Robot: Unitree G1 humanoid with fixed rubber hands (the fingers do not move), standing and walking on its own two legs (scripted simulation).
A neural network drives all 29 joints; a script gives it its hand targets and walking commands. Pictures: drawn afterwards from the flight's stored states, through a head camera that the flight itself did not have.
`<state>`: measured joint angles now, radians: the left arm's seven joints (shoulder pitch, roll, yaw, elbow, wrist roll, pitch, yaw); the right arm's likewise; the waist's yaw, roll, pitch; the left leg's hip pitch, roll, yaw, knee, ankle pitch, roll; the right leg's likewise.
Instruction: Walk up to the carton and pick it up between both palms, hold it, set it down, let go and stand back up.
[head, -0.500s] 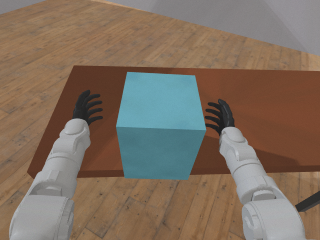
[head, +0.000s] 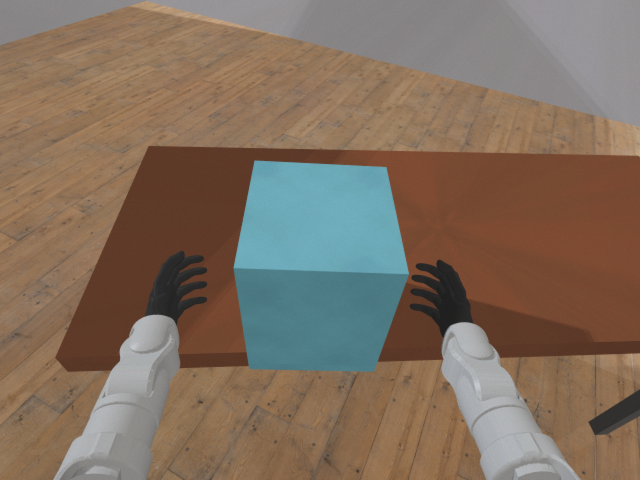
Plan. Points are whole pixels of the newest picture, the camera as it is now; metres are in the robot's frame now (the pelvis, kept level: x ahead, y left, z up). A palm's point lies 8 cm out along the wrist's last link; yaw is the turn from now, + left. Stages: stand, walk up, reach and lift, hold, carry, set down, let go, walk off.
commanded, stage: set down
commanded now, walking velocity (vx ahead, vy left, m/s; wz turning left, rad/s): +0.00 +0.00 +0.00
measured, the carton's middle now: (316, 270) +0.43 +0.03 +0.01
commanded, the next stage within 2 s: let go in 1.34 s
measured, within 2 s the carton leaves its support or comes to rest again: neither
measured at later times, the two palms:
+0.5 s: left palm (161, 366) +0.27 +0.22 -0.01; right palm (465, 380) +0.27 -0.17 -0.01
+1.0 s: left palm (156, 420) +0.22 +0.22 -0.05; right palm (470, 430) +0.22 -0.18 -0.05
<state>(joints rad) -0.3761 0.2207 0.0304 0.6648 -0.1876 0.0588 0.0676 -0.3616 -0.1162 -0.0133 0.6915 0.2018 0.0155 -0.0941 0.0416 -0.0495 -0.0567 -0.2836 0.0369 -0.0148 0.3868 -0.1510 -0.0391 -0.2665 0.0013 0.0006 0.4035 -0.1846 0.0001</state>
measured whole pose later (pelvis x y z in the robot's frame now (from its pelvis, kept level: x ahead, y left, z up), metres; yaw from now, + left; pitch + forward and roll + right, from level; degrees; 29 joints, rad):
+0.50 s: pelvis +0.02 +0.00 +0.00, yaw -1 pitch -1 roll +0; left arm -0.06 0.19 0.00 0.57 -0.14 -0.10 0.05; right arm -0.05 -0.13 0.04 0.64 0.15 -0.19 -0.04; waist 0.04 -0.04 -0.03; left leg -0.18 0.03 0.00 0.38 -0.19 -0.03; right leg -0.16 0.00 0.02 0.40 -0.22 0.01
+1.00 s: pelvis +0.02 +0.01 +0.00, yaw -2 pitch -3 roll +0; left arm 0.10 0.17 0.00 0.50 -0.07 -0.01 0.05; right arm 0.06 -0.12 0.04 0.70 0.09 -0.23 -0.02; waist 0.04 -0.05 0.06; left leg -0.12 0.03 0.02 0.36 -0.19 -0.03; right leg -0.10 0.00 0.03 0.36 -0.20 0.01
